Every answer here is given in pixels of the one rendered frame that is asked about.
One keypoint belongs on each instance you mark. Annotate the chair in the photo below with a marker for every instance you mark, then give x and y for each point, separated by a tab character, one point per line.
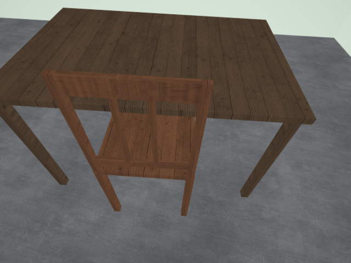
135	144

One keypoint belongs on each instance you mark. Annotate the table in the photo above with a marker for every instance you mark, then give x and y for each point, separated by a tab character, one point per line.
252	78

